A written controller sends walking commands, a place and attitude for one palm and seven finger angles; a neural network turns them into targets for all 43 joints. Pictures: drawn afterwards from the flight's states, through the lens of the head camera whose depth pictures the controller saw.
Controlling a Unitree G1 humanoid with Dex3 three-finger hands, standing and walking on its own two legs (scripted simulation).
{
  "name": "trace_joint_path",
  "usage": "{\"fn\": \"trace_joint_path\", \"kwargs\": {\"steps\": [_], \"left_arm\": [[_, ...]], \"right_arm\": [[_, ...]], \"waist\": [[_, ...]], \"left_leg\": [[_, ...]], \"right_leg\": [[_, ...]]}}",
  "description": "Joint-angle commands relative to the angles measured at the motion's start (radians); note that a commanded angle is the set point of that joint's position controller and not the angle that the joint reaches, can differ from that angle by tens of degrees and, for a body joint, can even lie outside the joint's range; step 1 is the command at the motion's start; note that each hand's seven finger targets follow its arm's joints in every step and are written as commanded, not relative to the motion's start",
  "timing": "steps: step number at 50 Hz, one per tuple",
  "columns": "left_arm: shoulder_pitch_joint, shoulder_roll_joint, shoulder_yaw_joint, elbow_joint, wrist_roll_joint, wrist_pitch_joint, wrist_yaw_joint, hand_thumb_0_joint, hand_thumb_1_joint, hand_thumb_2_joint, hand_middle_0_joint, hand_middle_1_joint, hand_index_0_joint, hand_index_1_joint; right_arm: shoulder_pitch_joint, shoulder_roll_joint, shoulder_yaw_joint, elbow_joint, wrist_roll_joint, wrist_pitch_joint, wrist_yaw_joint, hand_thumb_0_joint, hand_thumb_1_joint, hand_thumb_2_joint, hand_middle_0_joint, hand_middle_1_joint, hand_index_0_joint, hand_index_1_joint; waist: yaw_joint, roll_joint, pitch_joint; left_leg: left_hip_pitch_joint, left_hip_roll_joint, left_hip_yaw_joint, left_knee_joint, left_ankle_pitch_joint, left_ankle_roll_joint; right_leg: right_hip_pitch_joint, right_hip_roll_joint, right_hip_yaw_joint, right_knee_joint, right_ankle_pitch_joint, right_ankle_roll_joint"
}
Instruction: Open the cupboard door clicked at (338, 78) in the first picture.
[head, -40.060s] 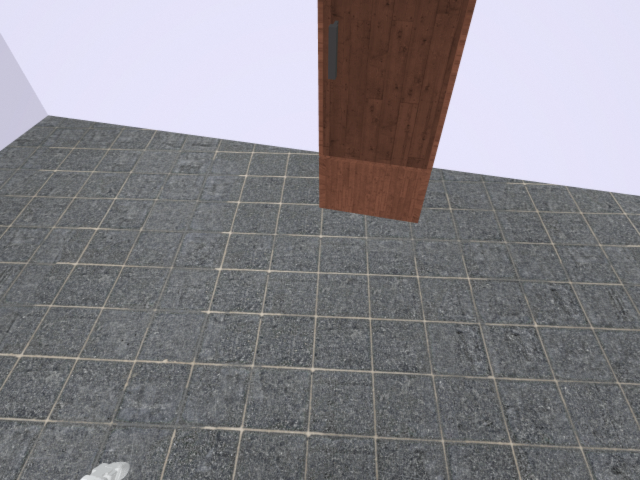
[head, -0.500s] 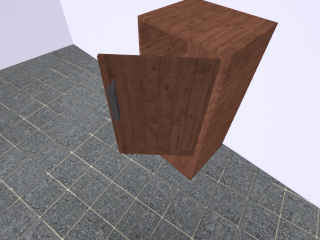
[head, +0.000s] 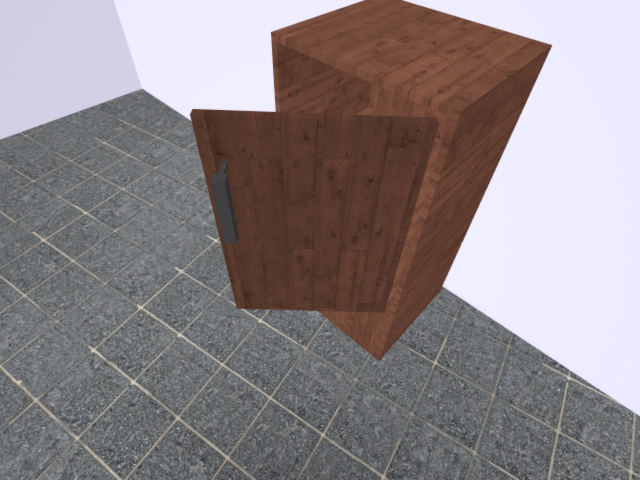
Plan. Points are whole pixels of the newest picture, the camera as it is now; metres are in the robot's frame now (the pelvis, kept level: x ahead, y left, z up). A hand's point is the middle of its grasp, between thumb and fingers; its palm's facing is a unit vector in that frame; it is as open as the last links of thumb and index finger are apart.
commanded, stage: shuffle to correct the standing spot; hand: left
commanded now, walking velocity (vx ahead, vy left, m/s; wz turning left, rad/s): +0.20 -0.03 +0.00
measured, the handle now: (227, 203) +0.59 +0.21 -0.03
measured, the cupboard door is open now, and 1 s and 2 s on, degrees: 42 42 42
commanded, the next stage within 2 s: come to a stop and stand still in 0.18 s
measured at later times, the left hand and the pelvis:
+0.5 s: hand out of the picture +0.00 +0.14 -0.18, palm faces +0.06 -0.99 -0.14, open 7.3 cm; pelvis +0.05 +0.00 +0.00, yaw -1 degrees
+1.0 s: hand out of the picture +0.08 +0.18 -0.17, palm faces +0.02 -0.97 -0.25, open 7.3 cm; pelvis +0.00 -0.02 -0.01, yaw +1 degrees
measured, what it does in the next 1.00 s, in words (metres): stands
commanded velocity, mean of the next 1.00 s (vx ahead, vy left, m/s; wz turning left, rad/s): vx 0.00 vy -0.01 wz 0.00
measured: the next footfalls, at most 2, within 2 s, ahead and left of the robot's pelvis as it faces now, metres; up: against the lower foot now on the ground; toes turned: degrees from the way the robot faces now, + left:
none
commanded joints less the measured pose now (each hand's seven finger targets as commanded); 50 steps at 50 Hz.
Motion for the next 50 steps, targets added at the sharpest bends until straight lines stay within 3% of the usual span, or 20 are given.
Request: {"fn": "trace_joint_path", "kwargs": {"steps": [1,4,14,17,19,21,23,27,30,35,36,37,38,39,41,42,44,46,48,50], "left_arm": [[0.112,0.062,0.007,0.001,0.002,-0.014,0.002,0.0,0.9,0.9,-0.2,-0.3,-0.2,-0.3],[0.127,0.064,0.017,0.001,0.007,-0.005,-0.005,0.0,0.9,0.9,-0.2,-0.3,-0.2,-0.3],[0.141,0.065,0.029,0.0,-0.002,-0.018,-0.02,0.0,0.9,0.9,-0.2,-0.3,-0.2,-0.3],[0.124,0.05,0.021,-0.002,0.001,-0.016,-0.013,0.0,0.9,0.9,-0.2,-0.3,-0.2,-0.3],[0.125,0.03,0.01,0.01,0.001,-0.017,-0.006,0.0,0.9,0.9,-0.2,-0.3,-0.2,-0.3],[0.14,0.03,0.002,0.028,-0.005,-0.02,0.002,0.0,0.9,0.9,-0.2,-0.3,-0.2,-0.3],[0.129,0.052,0.004,0.029,-0.009,-0.018,0.011,0.0,0.9,0.9,-0.2,-0.3,-0.2,-0.3],[0.094,0.085,0.024,-0.027,-0.007,0.001,0.02,0.0,0.9,0.9,-0.2,-0.3,-0.2,-0.3],[0.06,0.093,0.037,-0.064,-0.005,0.014,0.018,0.0,0.9,0.9,-0.2,-0.3,-0.2,-0.3],[0.003,0.121,0.036,-0.083,-0.005,0.013,0.012,0.0,0.9,0.9,-0.2,-0.3,-0.2,-0.3],[0.014,0.179,0.028,-0.091,-0.001,-0.001,0.041,0.0,0.9,0.9,-0.2,-0.3,-0.2,-0.3],[-0.04,0.207,0.037,-0.127,0.001,-0.016,0.041,0.0,0.9,0.9,-0.2,-0.3,-0.2,-0.3],[-0.051,0.195,0.028,-0.15,-0.007,-0.023,0.036,0.0,0.9,0.9,-0.2,-0.3,-0.2,-0.3],[-0.067,0.184,0.025,-0.165,-0.01,-0.02,0.031,0.0,0.9,0.9,-0.2,-0.3,-0.2,-0.3],[-0.085,0.188,0.02,-0.182,-0.012,-0.003,0.02,0.0,0.9,0.9,-0.2,-0.3,-0.2,-0.3],[-0.086,0.183,0.017,-0.185,-0.008,0.003,0.017,0.0,0.9,0.9,-0.2,-0.3,-0.2,-0.3],[-0.089,0.188,0.012,-0.196,-0.006,0.008,0.009,0.0,0.9,0.9,-0.2,-0.3,-0.2,-0.3],[-0.101,0.202,0.013,-0.216,-0.003,0.011,0.003,0.0,0.9,0.9,-0.2,-0.3,-0.2,-0.3],[-0.095,0.212,0.014,-0.229,-0.003,0.011,0.0,0.0,0.9,0.9,-0.2,-0.3,-0.2,-0.3],[-0.089,0.222,0.018,-0.237,-0.003,0.014,-0.003,0.0,0.9,0.9,-0.2,-0.3,-0.2,-0.3]], "right_arm": [[0.077,-0.101,-0.013,-0.021,-0.005,-0.015,-0.001,0.0,-0.9,-0.9,0.2,0.3,0.2,0.3],[0.069,-0.108,-0.019,-0.025,-0.01,-0.008,0.0,0.0,-0.9,-0.9,0.2,0.3,0.2,0.3],[0.07,-0.088,-0.015,-0.04,-0.007,-0.033,-0.003,0.0,-0.9,-0.9,0.2,0.3,0.2,0.3],[0.078,-0.088,-0.009,-0.032,-0.002,-0.033,-0.007,0.0,-0.9,-0.9,0.2,0.3,0.2,0.3],[0.088,-0.091,-0.003,-0.018,0.001,-0.04,-0.012,0.0,-0.9,-0.9,0.2,0.3,0.2,0.3],[0.076,-0.084,0.005,-0.01,0.005,-0.049,-0.02,0.0,-0.9,-0.9,0.2,0.3,0.2,0.3],[0.083,-0.084,0.005,-0.002,0.007,-0.05,-0.029,0.0,-0.9,-0.9,0.2,0.3,0.2,0.3],[0.072,-0.117,-0.017,-0.021,0.008,-0.03,-0.039,0.0,-0.9,-0.9,0.2,0.3,0.2,0.3],[0.044,-0.14,-0.035,-0.045,0.004,-0.015,-0.039,0.0,-0.9,-0.9,0.2,0.3,0.2,0.3],[-0.023,-0.113,-0.031,-0.077,0.001,-0.002,-0.019,0.0,-0.9,-0.9,0.2,0.3,0.2,0.3],[-0.071,-0.166,-0.027,-0.163,0.015,-0.025,-0.008,0.0,-0.9,-0.9,0.2,0.3,0.2,0.3],[-0.052,-0.158,-0.019,-0.198,0.007,-0.027,-0.005,0.0,-0.9,-0.9,0.2,0.3,0.2,0.3],[0.007,-0.124,-0.014,-0.186,0.001,-0.032,-0.003,0.0,-0.9,-0.9,0.2,0.3,0.2,0.3],[-0.001,-0.139,-0.015,-0.19,-0.002,-0.03,-0.002,0.0,-0.9,-0.9,0.2,0.3,0.2,0.3],[-0.041,-0.156,-0.014,-0.209,-0.003,-0.021,-0.002,0.0,-0.9,-0.9,0.2,0.3,0.2,0.3],[-0.056,-0.158,-0.01,-0.22,-0.007,-0.018,0.001,0.0,-0.9,-0.9,0.2,0.3,0.2,0.3],[-0.064,-0.173,-0.011,-0.242,-0.01,-0.009,0.007,0.0,-0.9,-0.9,0.2,0.3,0.2,0.3],[-0.05,-0.189,-0.015,-0.248,-0.016,-0.002,0.013,0.0,-0.9,-0.9,0.2,0.3,0.2,0.3],[-0.04,-0.19,-0.013,-0.249,-0.019,-0.002,0.016,0.0,-0.9,-0.9,0.2,0.3,0.2,0.3],[-0.026,-0.195,-0.014,-0.254,-0.02,0.002,0.018,0.0,-0.9,-0.9,0.2,0.3,0.2,0.3]], "waist": [[0.001,-0.013,0.061],[0.009,0.01,0.1],[0.007,-0.032,0.117],[0.002,0.01,0.144],[0.004,0.053,0.133],[0.015,0.021,0.082],[0.005,-0.008,0.032],[0.003,0.011,-0.01],[0.007,0.027,-0.042],[0.01,-0.039,-0.034],[0.011,-0.1,-0.095],[-0.02,-0.079,-0.123],[-0.026,-0.107,-0.19],[-0.018,-0.055,-0.183],[-0.003,0.054,-0.048],[0.006,0.058,0.025],[0.001,-0.003,0.1],[-0.012,-0.009,0.122],[-0.01,0.002,0.104],[-0.011,-0.049,0.093]], "left_leg": [[-0.004,0.113,-0.169,-0.17,-0.338,-0.026],[-0.044,0.115,-0.175,-0.173,-0.459,-0.016],[-0.028,0.095,-0.144,-0.049,-0.363,-0.002],[0.002,0.119,-0.181,-0.106,-0.33,-0.003],[0.026,0.151,-0.2,-0.146,-0.197,0.007],[0.071,0.141,-0.163,-0.104,0.088,0.002],[0.155,0.134,-0.123,-0.043,0.377,-0.012],[0.212,0.158,-0.118,0.013,0.561,-0.008],[0.199,0.176,-0.125,0.029,0.506,0.004],[0.082,0.114,-0.093,0.054,0.091,-0.033],[0.104,0.139,-0.085,0.177,0.165,-0.053],[0.064,0.098,-0.067,0.164,0.114,-0.064],[0.071,0.092,-0.08,0.116,0.044,-0.045],[0.087,0.095,-0.093,0.099,0.116,-0.037],[0.045,0.127,-0.143,0.049,0.083,-0.014],[-0.012,0.136,-0.166,0.021,0.022,-0.004],[-0.077,0.112,-0.17,-0.02,-0.214,-0.013],[-0.085,0.091,-0.17,-0.038,-0.338,-0.022],[-0.087,0.088,-0.171,-0.043,-0.36,-0.022],[-0.091,0.07,-0.157,-0.018,-0.369,-0.025]], "right_leg": [[-0.06,-0.032,0.07,-0.112,-0.195,-0.045],[-0.085,-0.02,0.071,-0.097,-0.311,-0.054],[-0.1,-0.049,0.145,-0.08,-0.301,-0.103],[-0.133,-0.024,0.106,-0.048,-0.212,-0.081],[-0.092,-0.014,0.066,-0.009,-0.038,-0.063],[-0.02,-0.033,0.077,-0.042,0.127,-0.046],[0.01,-0.045,0.08,-0.036,0.265,-0.042],[-0.007,-0.044,0.075,0.034,0.331,-0.042],[-0.017,-0.039,0.079,0.068,0.278,-0.043],[0.004,-0.084,0.16,-0.005,0.229,-0.078],[0.01,-0.104,0.17,0.003,0.486,-0.069],[0.084,-0.152,0.175,0.048,0.655,-0.089],[0.122,-0.139,0.153,0.099,0.554,-0.105],[0.1,-0.111,0.135,0.114,0.459,-0.102],[-0.017,-0.051,0.106,0.073,0.095,-0.088],[-0.04,-0.031,0.098,0.043,-0.017,-0.083],[-0.094,-0.028,0.119,-0.013,-0.196,-0.089],[-0.161,-0.034,0.139,-0.041,-0.327,-0.095],[-0.164,-0.032,0.134,-0.048,-0.348,-0.09],[-0.186,-0.044,0.149,-0.076,-0.41,-0.091]]}}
